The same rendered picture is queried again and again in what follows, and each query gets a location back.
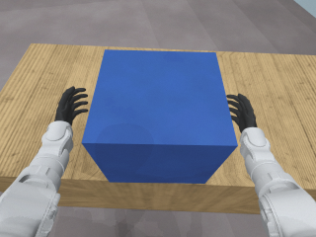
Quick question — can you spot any carton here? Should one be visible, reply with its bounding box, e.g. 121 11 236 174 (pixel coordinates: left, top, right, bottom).
81 49 238 184

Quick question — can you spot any pedestal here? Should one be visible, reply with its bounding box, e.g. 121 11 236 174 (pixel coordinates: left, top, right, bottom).
0 43 316 214

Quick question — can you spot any left robot hand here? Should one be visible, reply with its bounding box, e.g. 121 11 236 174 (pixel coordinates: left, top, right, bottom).
54 86 88 126

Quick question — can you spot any left robot upper arm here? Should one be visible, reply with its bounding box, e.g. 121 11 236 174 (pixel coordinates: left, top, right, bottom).
0 182 61 237

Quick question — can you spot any right robot forearm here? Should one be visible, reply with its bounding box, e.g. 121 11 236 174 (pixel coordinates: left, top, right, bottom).
239 127 316 207

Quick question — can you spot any right robot upper arm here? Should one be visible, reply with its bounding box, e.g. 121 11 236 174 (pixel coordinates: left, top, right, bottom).
258 189 316 237

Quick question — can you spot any right robot hand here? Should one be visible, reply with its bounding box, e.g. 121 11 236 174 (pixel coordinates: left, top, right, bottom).
226 93 257 133

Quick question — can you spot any left robot forearm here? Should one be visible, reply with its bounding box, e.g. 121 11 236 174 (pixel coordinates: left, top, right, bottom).
0 120 74 207

